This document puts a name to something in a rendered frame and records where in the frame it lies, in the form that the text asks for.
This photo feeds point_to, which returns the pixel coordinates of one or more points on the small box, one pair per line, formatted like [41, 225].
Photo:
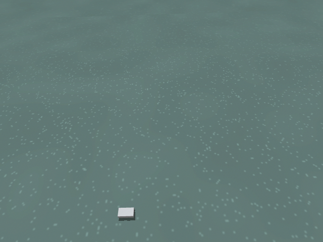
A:
[126, 213]

